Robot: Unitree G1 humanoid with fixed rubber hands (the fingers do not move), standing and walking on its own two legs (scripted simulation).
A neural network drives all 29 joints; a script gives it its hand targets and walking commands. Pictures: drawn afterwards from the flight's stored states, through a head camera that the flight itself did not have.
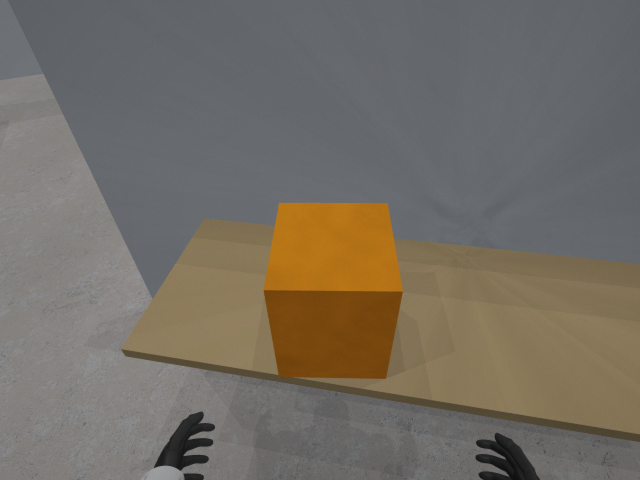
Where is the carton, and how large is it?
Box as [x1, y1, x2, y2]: [264, 203, 402, 378]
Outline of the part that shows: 279,203 264,285 264,295 279,376 385,378 402,293 387,203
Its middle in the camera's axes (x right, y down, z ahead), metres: +0.03 +0.10 +0.71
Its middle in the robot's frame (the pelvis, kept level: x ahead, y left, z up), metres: +0.48 +0.01 -0.07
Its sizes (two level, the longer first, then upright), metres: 0.210 0.200 0.250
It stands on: a table, 0.56 m high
